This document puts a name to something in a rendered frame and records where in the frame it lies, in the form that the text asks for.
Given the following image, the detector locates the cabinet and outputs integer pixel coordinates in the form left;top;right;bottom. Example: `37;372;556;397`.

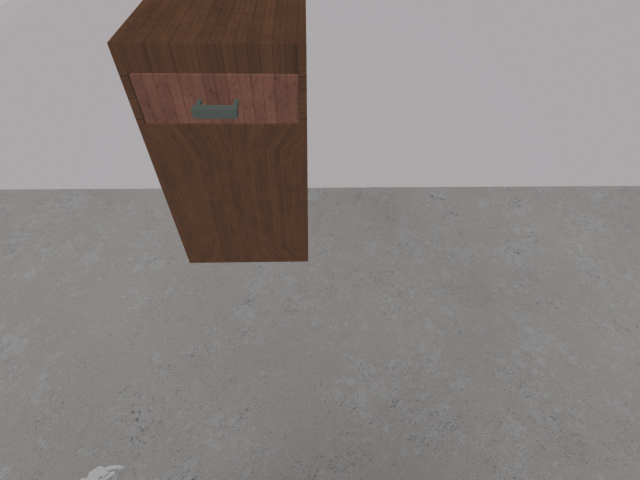
107;0;308;263

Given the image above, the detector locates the handle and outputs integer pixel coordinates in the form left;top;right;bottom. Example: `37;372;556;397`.
191;99;239;119

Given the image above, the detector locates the drawer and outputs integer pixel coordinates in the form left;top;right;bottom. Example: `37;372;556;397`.
129;73;299;123

